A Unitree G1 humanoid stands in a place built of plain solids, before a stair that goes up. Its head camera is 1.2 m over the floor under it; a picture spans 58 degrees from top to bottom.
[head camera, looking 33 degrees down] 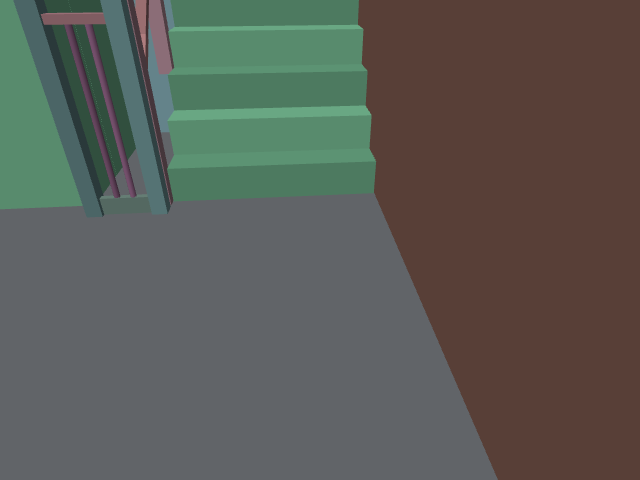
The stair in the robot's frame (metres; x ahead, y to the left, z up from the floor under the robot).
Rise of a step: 0.21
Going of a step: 0.21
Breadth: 1.20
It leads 5 degrees to the left of straight ahead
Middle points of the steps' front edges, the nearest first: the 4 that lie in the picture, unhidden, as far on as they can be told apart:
2.32 0.27 0.21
2.53 0.29 0.42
2.73 0.30 0.62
2.94 0.32 0.83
